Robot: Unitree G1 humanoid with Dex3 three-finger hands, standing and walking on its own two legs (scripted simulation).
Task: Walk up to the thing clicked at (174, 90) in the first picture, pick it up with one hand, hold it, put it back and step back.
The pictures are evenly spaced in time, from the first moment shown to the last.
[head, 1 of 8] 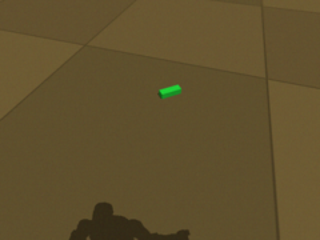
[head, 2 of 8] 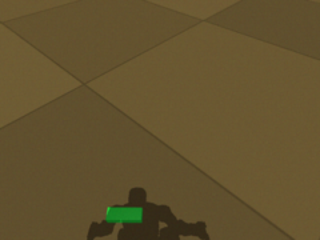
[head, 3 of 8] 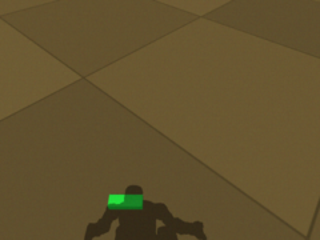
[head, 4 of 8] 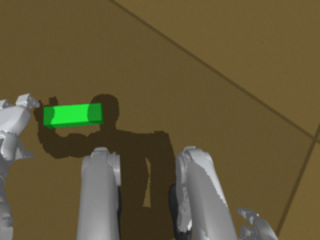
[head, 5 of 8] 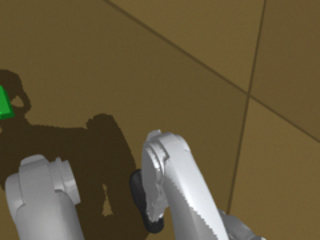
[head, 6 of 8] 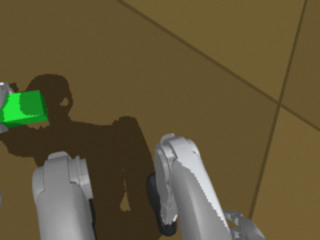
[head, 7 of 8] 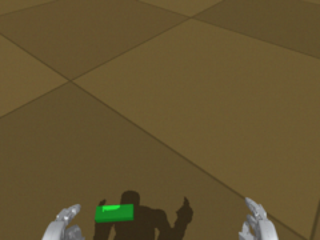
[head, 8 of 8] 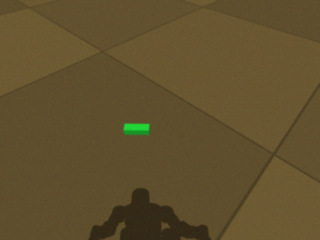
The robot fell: no
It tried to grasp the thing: yes
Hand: left
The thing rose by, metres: 0.67
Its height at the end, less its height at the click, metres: +0.00
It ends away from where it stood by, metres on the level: 0.01
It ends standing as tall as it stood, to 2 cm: yes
